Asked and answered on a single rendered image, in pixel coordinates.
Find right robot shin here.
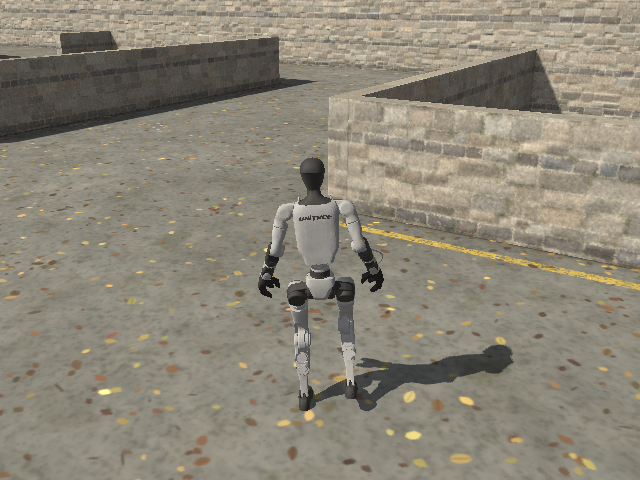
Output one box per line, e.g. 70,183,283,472
341,317,356,386

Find left robot upper arm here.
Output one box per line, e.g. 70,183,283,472
269,202,294,257

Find left robot forearm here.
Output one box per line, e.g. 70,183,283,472
260,242,279,280

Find right robot upper arm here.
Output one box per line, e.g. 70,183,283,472
335,199,367,253

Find right robot forearm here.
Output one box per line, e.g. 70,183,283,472
358,237,380,275

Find left robot hand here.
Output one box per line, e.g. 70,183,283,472
258,275,280,298

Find right robot thigh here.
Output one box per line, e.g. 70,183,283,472
334,277,355,335

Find right robot hand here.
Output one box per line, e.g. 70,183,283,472
361,269,384,292

